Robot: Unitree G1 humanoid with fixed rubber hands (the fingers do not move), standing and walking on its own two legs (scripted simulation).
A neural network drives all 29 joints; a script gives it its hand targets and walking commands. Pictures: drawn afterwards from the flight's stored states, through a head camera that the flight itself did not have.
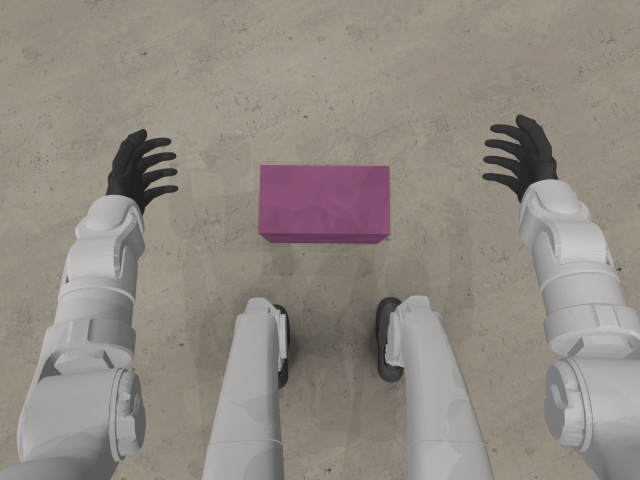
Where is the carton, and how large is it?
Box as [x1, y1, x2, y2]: [258, 165, 389, 243]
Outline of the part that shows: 260,165 258,232 270,242 377,243 389,234 389,166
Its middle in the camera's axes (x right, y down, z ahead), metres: +0.01 -0.07 +0.93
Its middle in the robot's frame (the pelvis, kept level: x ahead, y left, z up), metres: +0.49 +0.02 -0.54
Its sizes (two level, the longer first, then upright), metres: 0.280 0.149 0.192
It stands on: the floor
